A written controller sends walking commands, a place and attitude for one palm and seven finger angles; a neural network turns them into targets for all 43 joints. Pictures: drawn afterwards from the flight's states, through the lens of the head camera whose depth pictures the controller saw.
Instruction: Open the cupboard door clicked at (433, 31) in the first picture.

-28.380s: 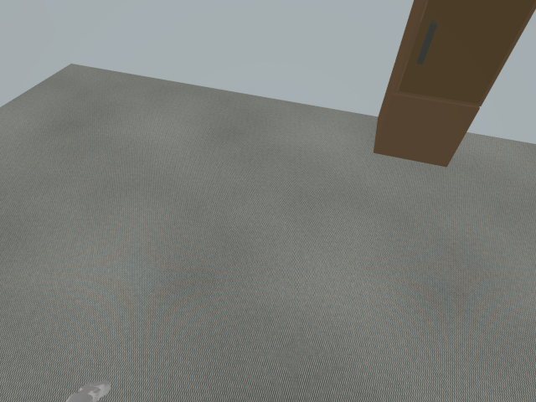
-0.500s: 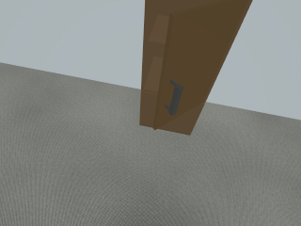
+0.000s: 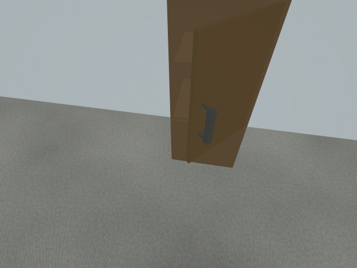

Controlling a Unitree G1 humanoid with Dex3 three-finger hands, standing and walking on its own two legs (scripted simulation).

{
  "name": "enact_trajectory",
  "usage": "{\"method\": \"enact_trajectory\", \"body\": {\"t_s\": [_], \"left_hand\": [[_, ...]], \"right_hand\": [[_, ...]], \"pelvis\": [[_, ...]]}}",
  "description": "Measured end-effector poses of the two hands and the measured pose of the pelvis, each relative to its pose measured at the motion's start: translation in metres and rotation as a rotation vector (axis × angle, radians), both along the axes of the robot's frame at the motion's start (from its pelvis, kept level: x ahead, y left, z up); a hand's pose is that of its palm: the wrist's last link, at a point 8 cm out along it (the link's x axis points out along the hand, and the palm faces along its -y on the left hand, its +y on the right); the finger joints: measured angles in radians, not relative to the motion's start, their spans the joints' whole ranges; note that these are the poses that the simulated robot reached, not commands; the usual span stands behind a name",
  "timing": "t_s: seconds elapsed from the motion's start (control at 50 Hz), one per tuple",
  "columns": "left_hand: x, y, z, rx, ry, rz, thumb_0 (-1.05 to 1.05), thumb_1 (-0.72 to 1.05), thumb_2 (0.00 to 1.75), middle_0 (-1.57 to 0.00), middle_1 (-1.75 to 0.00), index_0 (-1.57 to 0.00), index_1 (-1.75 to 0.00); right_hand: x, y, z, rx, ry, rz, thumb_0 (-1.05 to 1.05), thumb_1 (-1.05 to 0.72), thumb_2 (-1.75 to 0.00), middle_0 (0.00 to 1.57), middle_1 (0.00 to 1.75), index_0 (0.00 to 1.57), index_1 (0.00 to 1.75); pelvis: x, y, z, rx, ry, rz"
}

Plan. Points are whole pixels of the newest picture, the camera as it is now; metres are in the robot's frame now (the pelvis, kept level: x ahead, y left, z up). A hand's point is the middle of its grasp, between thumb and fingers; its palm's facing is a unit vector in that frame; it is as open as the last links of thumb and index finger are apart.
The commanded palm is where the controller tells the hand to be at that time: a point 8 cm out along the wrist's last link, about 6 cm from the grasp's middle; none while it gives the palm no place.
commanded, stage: let the arm hang, fingers relaxed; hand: left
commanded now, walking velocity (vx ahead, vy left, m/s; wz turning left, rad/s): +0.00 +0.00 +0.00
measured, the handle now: (205, 123) +0.62 -0.06 -0.10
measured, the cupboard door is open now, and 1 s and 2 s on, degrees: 47 47 47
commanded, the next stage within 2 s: look to check the result in 0.20 s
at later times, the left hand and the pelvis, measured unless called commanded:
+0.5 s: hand out of the picture +0.00 +0.16 -0.17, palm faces +0.05 -0.98 -0.18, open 7.4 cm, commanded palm none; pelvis +0.02 +0.00 +0.00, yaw +0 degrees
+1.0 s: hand out of the picture +0.02 +0.15 -0.18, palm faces +0.04 -0.98 -0.17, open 7.4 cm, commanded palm none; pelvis +0.03 -0.01 +0.00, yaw -1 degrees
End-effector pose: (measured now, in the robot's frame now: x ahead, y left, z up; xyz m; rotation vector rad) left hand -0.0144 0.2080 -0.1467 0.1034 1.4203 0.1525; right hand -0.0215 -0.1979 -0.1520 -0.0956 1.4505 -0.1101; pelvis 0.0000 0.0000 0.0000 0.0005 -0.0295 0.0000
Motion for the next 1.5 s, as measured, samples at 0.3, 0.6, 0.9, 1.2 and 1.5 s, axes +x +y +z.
{"method": "enact_trajectory", "body": {"t_s": [0.3, 0.6, 0.9, 1.2, 1.5], "left_hand": [[0.006, 0.000, 0.001, 0.004, 0.017, 0.013, 0.01, 0.92, 0.90, -0.20, -0.30, -0.20, -0.30], [0.009, -0.003, 0.003, 0.009, 0.038, 0.019, 0.00, 0.91, 0.90, -0.20, -0.30, -0.20, -0.30], [0.026, -0.010, 0.003, 0.008, 0.017, 0.014, 0.00, 0.91, 0.90, -0.20, -0.30, -0.20, -0.30], [0.063, 0.007, -0.003, 0.052, 0.016, -0.082, 0.00, 0.91, 0.90, -0.20, -0.30, -0.20, -0.30], [0.131, -0.034, 0.029, 0.153, -0.117, -0.256, 0.00, 0.91, 0.90, -0.20, -0.30, -0.20, -0.30]], "right_hand": [[0.013, -0.008, 0.003, -0.023, 0.001, 0.000, 0.00, -0.91, -0.90, 0.20, 0.30, 0.20, 0.30], [0.029, -0.013, 0.003, -0.026, -0.001, 0.010, 0.01, -0.91, -0.90, 0.20, 0.30, 0.20, 0.30], [0.040, -0.023, 0.004, -0.034, -0.002, 0.017, 0.01, -0.91, -0.90, 0.20, 0.30, 0.20, 0.30], [0.035, -0.054, -0.004, -0.099, -0.054, -0.114, 0.01, -0.91, -0.90, 0.20, 0.30, 0.20, 0.30], [0.054, -0.128, -0.002, -0.092, -0.172, -0.235, 0.01, -0.91, -0.90, 0.20, 0.30, 0.20, 0.30]], "pelvis": [[0.013, -0.002, 0.001, 0.001, -0.002, 0.002], [0.024, -0.005, 0.002, 0.003, -0.001, 0.003], [0.031, -0.012, 0.003, 0.006, 0.002, 0.005], [0.024, -0.020, -0.010, 0.024, 0.025, -0.122], [0.018, -0.069, -0.002, 0.065, 0.038, -0.280]]}}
